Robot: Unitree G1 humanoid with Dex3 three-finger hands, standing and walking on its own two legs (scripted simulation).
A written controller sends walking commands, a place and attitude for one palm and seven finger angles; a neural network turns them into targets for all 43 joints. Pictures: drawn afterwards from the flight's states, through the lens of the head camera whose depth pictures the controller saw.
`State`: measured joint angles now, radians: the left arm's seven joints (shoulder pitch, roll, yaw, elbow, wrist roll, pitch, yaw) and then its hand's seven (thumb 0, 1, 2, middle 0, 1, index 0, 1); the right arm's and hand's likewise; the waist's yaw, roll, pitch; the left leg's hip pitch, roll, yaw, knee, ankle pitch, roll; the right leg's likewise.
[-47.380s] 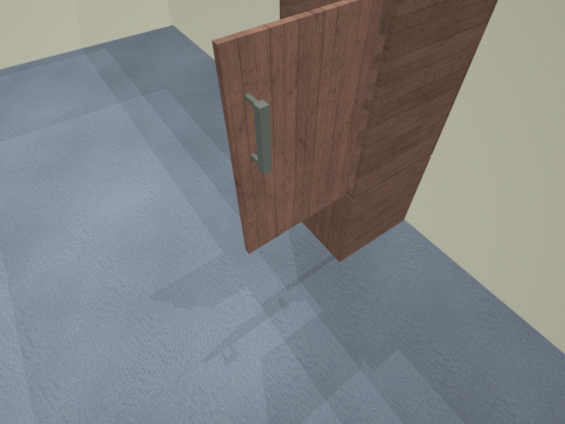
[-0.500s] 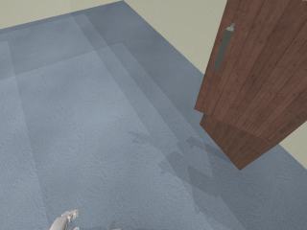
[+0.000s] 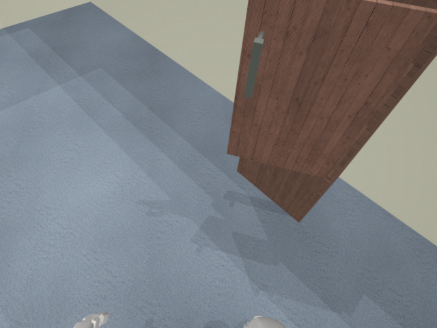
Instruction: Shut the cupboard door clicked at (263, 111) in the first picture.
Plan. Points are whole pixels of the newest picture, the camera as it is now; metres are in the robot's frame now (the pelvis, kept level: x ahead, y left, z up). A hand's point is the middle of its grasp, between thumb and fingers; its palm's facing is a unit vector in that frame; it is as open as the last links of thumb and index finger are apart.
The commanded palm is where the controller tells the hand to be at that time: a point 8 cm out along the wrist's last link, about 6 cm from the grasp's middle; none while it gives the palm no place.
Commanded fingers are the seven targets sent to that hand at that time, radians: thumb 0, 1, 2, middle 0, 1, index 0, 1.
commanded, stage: turn to face it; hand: left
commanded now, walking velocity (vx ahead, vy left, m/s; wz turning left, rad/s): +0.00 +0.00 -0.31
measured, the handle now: (254, 66) +0.70 -0.04 +0.07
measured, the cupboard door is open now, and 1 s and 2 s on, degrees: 30 30 30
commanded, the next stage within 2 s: take the last steps up to it in 0.18 s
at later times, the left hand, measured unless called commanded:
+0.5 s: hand out of the picture +0.13 +0.18 -0.18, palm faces -0.15 -0.97 -0.17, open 7.4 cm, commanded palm none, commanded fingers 0.00 0.90 0.90 -0.20 -0.30 -0.20 -0.30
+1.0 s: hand (177, 284) +0.22 +0.10 -0.19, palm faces -0.17 -0.97 -0.16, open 7.3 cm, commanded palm none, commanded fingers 0.00 0.90 0.90 -0.20 -0.30 -0.20 -0.30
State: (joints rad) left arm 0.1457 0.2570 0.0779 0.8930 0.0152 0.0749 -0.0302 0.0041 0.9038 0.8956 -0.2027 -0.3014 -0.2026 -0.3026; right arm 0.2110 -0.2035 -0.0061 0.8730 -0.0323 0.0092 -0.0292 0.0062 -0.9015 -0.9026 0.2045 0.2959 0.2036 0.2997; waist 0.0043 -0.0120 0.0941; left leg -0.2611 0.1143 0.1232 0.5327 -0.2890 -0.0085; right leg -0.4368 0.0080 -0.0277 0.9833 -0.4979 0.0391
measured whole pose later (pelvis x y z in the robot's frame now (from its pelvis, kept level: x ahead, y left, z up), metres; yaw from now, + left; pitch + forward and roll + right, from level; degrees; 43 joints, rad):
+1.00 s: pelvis +0.16 -0.07 -0.01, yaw -11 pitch +0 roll -2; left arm 0.25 0.18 0.05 1.06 0.02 -0.02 0.01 0.00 0.92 0.90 -0.20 -0.30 -0.20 -0.30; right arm 0.28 -0.18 -0.03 1.01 -0.02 -0.02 0.00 0.01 -0.91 -0.90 0.20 0.30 0.20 0.30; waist -0.02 -0.01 0.03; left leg -0.37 0.08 0.11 0.69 -0.33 -0.01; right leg -0.18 -0.01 -0.09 0.49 -0.32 0.00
